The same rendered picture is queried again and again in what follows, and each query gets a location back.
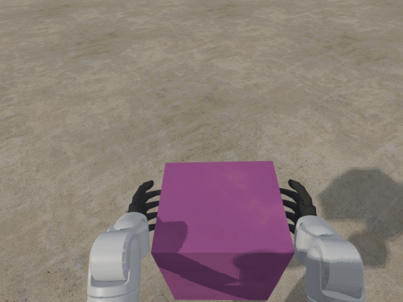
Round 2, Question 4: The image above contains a robot left hand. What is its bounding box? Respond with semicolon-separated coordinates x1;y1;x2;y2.
128;180;161;231

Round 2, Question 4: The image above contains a carton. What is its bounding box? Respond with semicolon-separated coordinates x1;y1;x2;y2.
151;161;295;300

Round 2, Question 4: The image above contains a robot right hand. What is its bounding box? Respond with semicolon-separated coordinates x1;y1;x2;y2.
280;179;317;234

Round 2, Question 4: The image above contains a right robot forearm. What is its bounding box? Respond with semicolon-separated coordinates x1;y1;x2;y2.
294;215;365;302

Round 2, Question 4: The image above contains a left robot forearm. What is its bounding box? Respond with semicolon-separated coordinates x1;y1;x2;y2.
87;212;150;302

